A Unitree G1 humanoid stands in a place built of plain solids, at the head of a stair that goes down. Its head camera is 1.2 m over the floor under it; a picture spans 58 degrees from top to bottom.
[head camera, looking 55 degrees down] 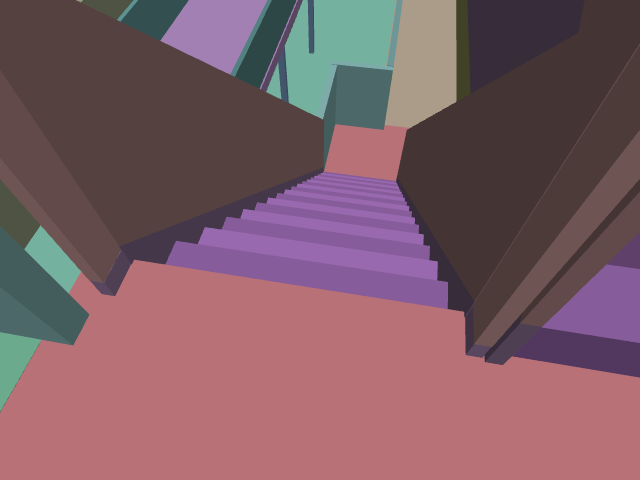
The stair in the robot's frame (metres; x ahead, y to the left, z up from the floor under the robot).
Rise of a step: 0.20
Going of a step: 0.22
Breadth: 1.07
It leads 10 degrees to the right of straight ahead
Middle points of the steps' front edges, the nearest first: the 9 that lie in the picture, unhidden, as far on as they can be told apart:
0.67 0.09 0.00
0.89 0.05 -0.20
1.10 0.01 -0.40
1.32 -0.03 -0.60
1.54 -0.07 -0.80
1.75 -0.11 -1.00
1.97 -0.15 -1.20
2.19 -0.19 -1.40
2.40 -0.22 -1.60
